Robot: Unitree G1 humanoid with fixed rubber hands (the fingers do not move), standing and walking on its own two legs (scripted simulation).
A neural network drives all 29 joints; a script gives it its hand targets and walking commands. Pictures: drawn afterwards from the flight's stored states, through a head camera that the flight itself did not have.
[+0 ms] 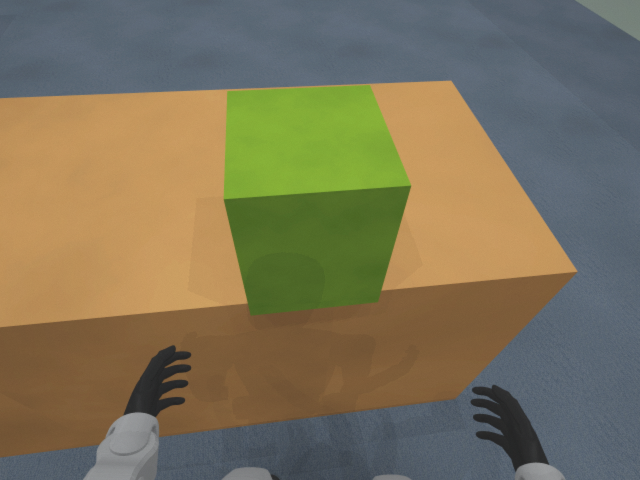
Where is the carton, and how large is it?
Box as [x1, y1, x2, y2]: [224, 85, 410, 315]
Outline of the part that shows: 369,85 227,91 224,202 251,315 377,301 410,188 410,183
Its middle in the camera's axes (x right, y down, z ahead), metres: -0.02 -0.05 +0.57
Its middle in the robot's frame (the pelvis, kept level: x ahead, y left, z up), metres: +0.46 +0.04 +0.06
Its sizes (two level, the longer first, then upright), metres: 0.210 0.200 0.250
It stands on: a pedestal, 0.70 m high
